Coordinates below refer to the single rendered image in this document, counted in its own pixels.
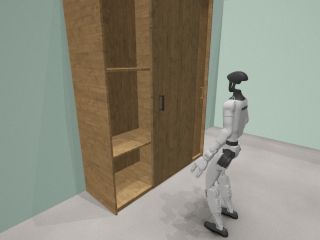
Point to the robot head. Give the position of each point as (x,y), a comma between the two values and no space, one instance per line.
(236,78)

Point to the left robot shin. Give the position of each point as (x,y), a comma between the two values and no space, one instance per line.
(214,204)

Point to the left robot hand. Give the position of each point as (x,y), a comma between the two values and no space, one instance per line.
(202,164)

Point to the wardrobe door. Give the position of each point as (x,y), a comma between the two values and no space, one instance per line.
(173,50)
(201,60)

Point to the robot right upper arm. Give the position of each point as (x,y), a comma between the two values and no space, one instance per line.
(247,116)

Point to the left robot forearm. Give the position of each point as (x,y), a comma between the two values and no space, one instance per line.
(220,141)

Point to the robot left upper arm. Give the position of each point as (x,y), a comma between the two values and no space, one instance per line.
(229,107)

